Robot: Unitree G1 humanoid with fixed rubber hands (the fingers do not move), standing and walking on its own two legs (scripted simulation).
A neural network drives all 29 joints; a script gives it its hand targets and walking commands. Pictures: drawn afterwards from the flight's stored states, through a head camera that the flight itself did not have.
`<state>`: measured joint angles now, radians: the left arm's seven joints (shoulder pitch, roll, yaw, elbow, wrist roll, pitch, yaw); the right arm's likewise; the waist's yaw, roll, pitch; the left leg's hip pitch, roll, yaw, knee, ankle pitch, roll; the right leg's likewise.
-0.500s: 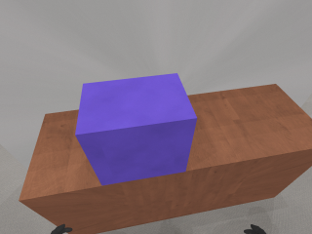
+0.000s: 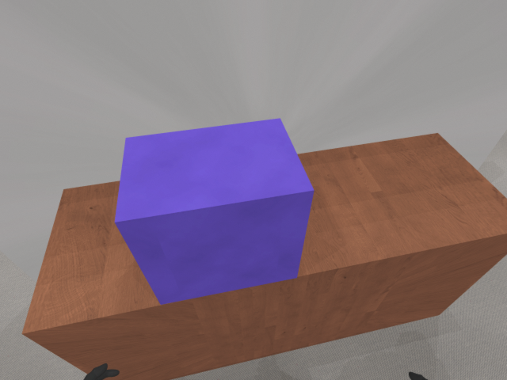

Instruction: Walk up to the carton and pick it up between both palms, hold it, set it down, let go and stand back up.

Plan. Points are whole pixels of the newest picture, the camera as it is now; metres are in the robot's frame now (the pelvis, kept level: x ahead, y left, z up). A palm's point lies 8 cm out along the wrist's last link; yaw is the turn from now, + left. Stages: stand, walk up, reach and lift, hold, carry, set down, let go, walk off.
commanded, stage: walk up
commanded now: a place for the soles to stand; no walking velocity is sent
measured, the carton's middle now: (218, 213) +0.46 +0.07 -0.03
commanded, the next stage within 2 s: reach and lift in 0.36 s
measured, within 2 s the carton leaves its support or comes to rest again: neither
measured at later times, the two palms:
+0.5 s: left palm out of the picture +0.15 +0.26 -0.09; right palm out of the picture +0.13 -0.28 -0.10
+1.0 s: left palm (92, 369) +0.18 +0.25 -0.04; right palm (419, 364) +0.18 -0.25 -0.06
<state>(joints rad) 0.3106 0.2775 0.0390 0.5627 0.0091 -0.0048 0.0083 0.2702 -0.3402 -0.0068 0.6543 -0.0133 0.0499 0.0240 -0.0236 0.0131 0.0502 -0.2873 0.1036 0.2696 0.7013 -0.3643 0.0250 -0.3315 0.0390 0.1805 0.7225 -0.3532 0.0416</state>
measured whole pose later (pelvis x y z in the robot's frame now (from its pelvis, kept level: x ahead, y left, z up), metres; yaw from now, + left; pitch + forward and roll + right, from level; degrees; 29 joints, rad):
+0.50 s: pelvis -0.01 +0.01 +0.00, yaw +4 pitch -2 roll +0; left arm 0.07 0.24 0.00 0.64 0.03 0.22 0.05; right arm 0.16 -0.33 -0.16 0.85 -0.08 -0.19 0.09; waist -0.03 0.03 0.09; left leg -0.35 0.06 0.20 0.74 -0.36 0.04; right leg -0.36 -0.02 0.09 0.75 -0.36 0.02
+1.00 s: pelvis +0.01 -0.02 +0.02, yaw +6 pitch -4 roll +0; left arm 0.06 0.25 0.04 0.61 -0.03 0.03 0.05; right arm 0.16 -0.21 -0.08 0.79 0.03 -0.29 0.04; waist -0.03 -0.03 0.08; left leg -0.18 0.05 0.13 0.52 -0.26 0.00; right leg -0.18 -0.02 0.03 0.54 -0.29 0.02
